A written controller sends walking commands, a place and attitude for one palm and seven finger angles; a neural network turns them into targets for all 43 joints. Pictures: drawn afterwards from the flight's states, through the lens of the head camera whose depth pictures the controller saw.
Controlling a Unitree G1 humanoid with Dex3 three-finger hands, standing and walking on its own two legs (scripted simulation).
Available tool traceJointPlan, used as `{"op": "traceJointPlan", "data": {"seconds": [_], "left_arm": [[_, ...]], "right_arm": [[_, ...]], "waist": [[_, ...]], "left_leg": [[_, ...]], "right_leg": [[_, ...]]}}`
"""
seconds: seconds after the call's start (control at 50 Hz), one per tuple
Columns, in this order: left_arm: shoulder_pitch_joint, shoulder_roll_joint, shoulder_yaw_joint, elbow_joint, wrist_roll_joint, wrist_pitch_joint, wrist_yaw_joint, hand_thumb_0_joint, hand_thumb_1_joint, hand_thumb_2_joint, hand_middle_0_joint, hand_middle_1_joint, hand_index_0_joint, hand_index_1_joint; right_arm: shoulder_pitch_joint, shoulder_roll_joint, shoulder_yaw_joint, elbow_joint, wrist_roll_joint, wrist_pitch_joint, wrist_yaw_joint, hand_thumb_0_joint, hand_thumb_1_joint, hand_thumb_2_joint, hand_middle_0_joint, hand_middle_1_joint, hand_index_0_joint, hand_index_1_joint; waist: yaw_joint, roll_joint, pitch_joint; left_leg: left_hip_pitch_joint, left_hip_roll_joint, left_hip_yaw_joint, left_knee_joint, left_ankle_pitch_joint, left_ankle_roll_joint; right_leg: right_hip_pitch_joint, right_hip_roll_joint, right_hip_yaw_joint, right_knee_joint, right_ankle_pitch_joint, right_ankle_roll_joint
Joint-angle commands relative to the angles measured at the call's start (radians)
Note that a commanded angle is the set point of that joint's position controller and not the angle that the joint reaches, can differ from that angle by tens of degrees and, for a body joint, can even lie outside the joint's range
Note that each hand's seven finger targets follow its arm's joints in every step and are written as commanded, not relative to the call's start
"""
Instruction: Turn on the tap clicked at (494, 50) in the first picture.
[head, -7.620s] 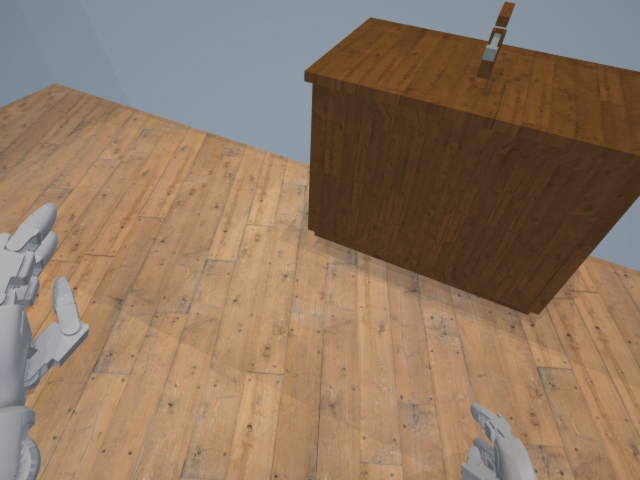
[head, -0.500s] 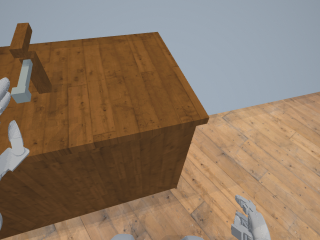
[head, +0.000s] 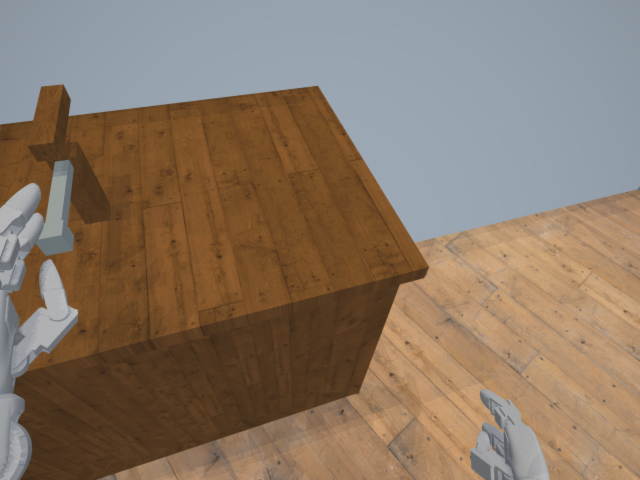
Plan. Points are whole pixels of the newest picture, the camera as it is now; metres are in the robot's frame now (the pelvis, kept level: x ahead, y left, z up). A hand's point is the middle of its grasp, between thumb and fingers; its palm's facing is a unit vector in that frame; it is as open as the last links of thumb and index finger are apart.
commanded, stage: come to a stop and stand still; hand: left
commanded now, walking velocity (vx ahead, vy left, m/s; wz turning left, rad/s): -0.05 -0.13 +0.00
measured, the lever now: (54, 237) +0.33 +0.34 +0.12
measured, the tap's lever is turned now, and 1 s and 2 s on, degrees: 0 0 0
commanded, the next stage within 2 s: look again from close up in 0.46 s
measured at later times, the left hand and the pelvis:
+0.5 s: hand (22, 280) +0.23 +0.29 +0.18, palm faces +0.48 -0.78 -0.41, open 7.4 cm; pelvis -0.02 +0.00 +0.00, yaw +0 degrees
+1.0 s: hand (33, 299) +0.23 +0.29 +0.16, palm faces +0.40 -0.87 -0.28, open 7.4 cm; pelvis +0.00 +0.04 +0.00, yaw +0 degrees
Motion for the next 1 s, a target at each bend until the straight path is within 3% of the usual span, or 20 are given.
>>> {"op": "traceJointPlan", "data": {"seconds": [0.0,0.1,0.2,0.28,0.36,0.38,0.4,0.42,0.46,0.5,0.54,0.56,0.62,0.66,0.7,0.76,0.88,0.94,0.96,0.98], "left_arm": [[-0.064,0.159,0.098,-0.238,0.000,-0.076,0.012,0.000,0.900,0.900,-0.200,-0.300,-0.200,-0.300],[-0.017,0.141,0.096,-0.186,-0.013,-0.052,-0.002,0.000,0.900,0.900,-0.200,-0.300,-0.200,-0.300],[-0.058,0.135,0.087,-0.145,-0.018,-0.036,-0.006,0.000,0.900,0.900,-0.200,-0.300,-0.200,-0.300],[-0.146,0.139,0.060,-0.162,-0.011,-0.031,-0.005,0.000,0.900,0.900,-0.200,-0.300,-0.200,-0.300],[-0.171,0.166,0.071,-0.191,-0.006,-0.032,0.000,0.000,0.900,0.900,-0.200,-0.300,-0.200,-0.300],[-1.143,0.953,0.640,-0.396,0.149,-0.135,-0.009,0.000,0.900,0.900,-0.200,-0.300,-0.200,-0.300],[-0.599,0.352,0.249,0.150,0.061,-0.100,-0.052,0.000,0.900,0.900,-0.200,-0.300,-0.200,-0.300],[-0.270,0.261,0.206,0.115,0.004,-0.102,-0.046,0.000,0.900,0.900,-0.200,-0.300,-0.200,-0.300],[-0.146,0.083,0.038,-0.004,-0.025,-0.121,-0.063,0.000,0.900,0.900,-0.200,-0.300,-0.200,-0.300],[-0.053,0.119,0.043,-0.152,-0.021,-0.139,-0.055,0.000,0.900,0.900,-0.200,-0.300,-0.200,-0.300],[0.020,0.151,0.066,-0.213,-0.022,-0.143,-0.049,0.000,0.900,0.900,-0.200,-0.300,-0.200,-0.300],[0.065,0.179,0.102,-0.203,-0.023,-0.141,-0.038,0.000,0.900,0.900,-0.200,-0.300,-0.200,-0.300],[0.029,0.239,0.192,-0.185,-0.033,-0.145,-0.030,0.000,0.900,0.900,-0.200,-0.300,-0.200,-0.300],[-0.028,0.286,0.244,-0.174,-0.037,-0.149,-0.022,0.000,0.900,0.900,-0.200,-0.300,-0.200,-0.300],[-0.089,0.236,0.197,-0.157,-0.037,-0.155,-0.026,0.000,0.900,0.900,-0.200,-0.300,-0.200,-0.300],[-0.157,0.205,0.155,-0.154,-0.028,-0.156,-0.033,0.000,0.900,0.900,-0.200,-0.300,-0.200,-0.300],[-0.160,0.102,0.023,-0.175,0.003,-0.141,-0.034,0.000,0.900,0.900,-0.200,-0.300,-0.200,-0.300],[-0.144,0.132,0.059,-0.159,0.006,-0.130,-0.030,0.000,0.900,0.900,-0.200,-0.300,-0.200,-0.300],[-0.146,0.177,0.110,-0.176,0.007,-0.129,-0.023,0.000,0.900,0.900,-0.200,-0.300,-0.200,-0.300],[-0.140,0.150,0.093,-0.165,0.002,-0.129,-0.027,0.000,0.900,0.900,-0.200,-0.300,-0.200,-0.300]], "right_arm": [[-0.068,-0.096,-0.037,-0.167,-0.003,-0.060,-0.001,0.000,-0.900,-0.900,0.200,0.300,0.200,0.300],[-0.071,-0.096,-0.032,-0.185,-0.001,-0.040,0.005,0.000,-0.900,-0.900,0.200,0.300,0.200,0.300],[-0.076,-0.093,-0.024,-0.183,-0.004,-0.025,0.002,0.000,-0.900,-0.900,0.200,0.300,0.200,0.300],[-0.083,-0.094,-0.020,-0.176,-0.005,-0.026,-0.002,0.000,-0.900,-0.900,0.200,0.300,0.200,0.300],[-0.090,-0.093,-0.021,-0.169,-0.002,-0.030,0.000,0.000,-0.900,-0.900,0.200,0.300,0.200,0.300],[0.052,-0.117,-0.042,-0.150,-0.038,-0.070,0.001,0.000,-0.900,-0.900,0.200,0.300,0.200,0.300],[-0.033,-0.016,0.002,-0.092,-0.012,-0.066,0.006,0.000,-0.900,-0.900,0.200,0.300,0.200,0.300],[-0.054,-0.074,-0.041,-0.151,-0.005,-0.081,0.010,0.000,-0.900,-0.900,0.200,0.300,0.200,0.300],[-0.052,-0.094,-0.051,-0.163,0.014,-0.094,0.039,0.000,-0.900,-0.900,0.200,0.300,0.200,0.300],[-0.042,-0.109,-0.051,-0.171,0.004,-0.097,0.063,0.000,-0.900,-0.900,0.200,0.300,0.200,0.300],[-0.056,-0.104,-0.046,-0.182,0.003,-0.102,0.069,0.000,-0.900,-0.900,0.200,0.300,0.200,0.300],[-0.066,-0.102,-0.043,-0.173,0.008,-0.102,0.066,0.000,-0.900,-0.900,0.200,0.300,0.200,0.300],[-0.066,-0.107,-0.043,-0.186,0.000,-0.096,0.038,0.000,-0.900,-0.900,0.200,0.300,0.200,0.300],[-0.077,-0.108,-0.039,-0.178,0.002,-0.089,0.015,0.000,-0.900,-0.900,0.200,0.300,0.200,0.300],[-0.060,-0.106,-0.035,-0.176,0.002,-0.091,0.007,0.000,-0.900,-0.900,0.200,0.300,0.200,0.300],[-0.064,-0.097,-0.028,-0.165,0.004,-0.109,0.009,0.000,-0.900,-0.900,0.200,0.300,0.200,0.300],[-0.045,-0.109,-0.030,-0.145,-0.006,-0.129,0.036,0.000,-0.900,-0.900,0.200,0.300,0.200,0.300],[-0.054,-0.106,-0.028,-0.152,-0.009,-0.113,0.039,0.000,-0.900,-0.900,0.200,0.300,0.200,0.300],[-0.062,-0.107,-0.028,-0.150,-0.009,-0.105,0.036,0.000,-0.900,-0.900,0.200,0.300,0.200,0.300],[-0.060,-0.101,-0.025,-0.155,-0.011,-0.097,0.034,0.000,-0.900,-0.900,0.200,0.300,0.200,0.300]], "waist": [[-0.001,0.178,-0.210],[-0.004,0.156,-0.179],[-0.010,0.063,-0.142],[-0.016,0.082,-0.107],[-0.009,0.092,-0.135],[0.001,-0.134,0.094],[0.000,-0.103,-0.163],[0.049,0.007,-0.105],[0.026,0.244,-0.250],[0.031,0.208,-0.285],[0.031,0.074,-0.258],[0.026,0.054,-0.254],[0.012,-0.053,-0.192],[0.003,0.005,-0.143],[-0.002,0.085,-0.129],[0.001,0.131,-0.137],[-0.001,0.134,-0.183],[0.003,0.110,-0.173],[0.003,0.115,-0.185],[-0.001,0.102,-0.181]], "left_leg": [[0.084,0.116,-0.113,-0.108,0.406,0.015],[0.020,0.113,-0.112,-0.163,0.203,0.008],[0.001,0.066,-0.082,-0.162,-0.031,0.007],[0.034,0.037,-0.060,-0.151,-0.038,0.005],[0.066,0.028,-0.054,-0.134,0.022,0.009],[-0.086,0.070,-0.027,0.017,0.104,0.030],[0.053,-0.012,-0.051,-0.014,0.165,0.046],[0.075,0.020,-0.042,-0.008,0.167,0.020],[0.116,0.032,-0.037,-0.064,0.202,0.034],[0.085,0.057,-0.067,-0.070,0.227,0.041],[0.045,0.051,-0.076,-0.074,0.153,0.039],[0.058,0.053,-0.078,-0.083,0.135,0.035],[0.023,0.044,-0.100,-0.105,0.051,0.028],[0.034,0.052,-0.111,-0.127,0.032,0.031],[0.002,0.067,-0.129,-0.160,0.019,0.040],[0.031,0.071,-0.109,-0.157,0.050,0.042],[0.085,0.064,-0.098,-0.130,0.199,0.028],[0.057,0.059,-0.097,-0.131,0.188,0.020],[0.063,0.055,-0.092,-0.128,0.201,0.015],[0.059,0.055,-0.099,-0.134,0.206,0.013]], "right_leg": [[0.073,-0.036,0.049,-0.043,0.228,0.020],[0.080,-0.029,0.046,-0.091,0.164,0.020],[0.049,-0.047,0.089,-0.195,0.100,0.015],[0.003,-0.055,0.100,-0.252,0.040,0.013],[0.029,-0.063,0.095,-0.248,0.086,0.013],[-0.177,-0.111,0.137,-0.342,0.219,0.117],[-0.068,-0.154,0.146,-0.219,0.205,0.009],[-0.045,-0.130,0.201,-0.246,0.290,0.034],[0.087,-0.124,0.139,-0.111,0.293,0.019],[0.115,-0.102,0.110,-0.090,0.241,0.032],[0.104,-0.091,0.110,-0.111,0.188,0.037],[0.087,-0.089,0.101,-0.111,0.166,0.021],[0.032,-0.081,0.099,-0.139,0.072,0.014],[-0.018,-0.075,0.100,-0.143,0.052,0.015],[0.019,-0.064,0.080,-0.106,0.077,0.016],[0.039,-0.064,0.067,-0.102,0.136,0.019],[0.059,-0.053,0.047,-0.102,0.219,0.019],[0.074,-0.053,0.053,-0.116,0.221,0.019],[0.082,-0.050,0.048,-0.116,0.235,0.018],[0.082,-0.049,0.040,-0.114,0.229,0.018]]}}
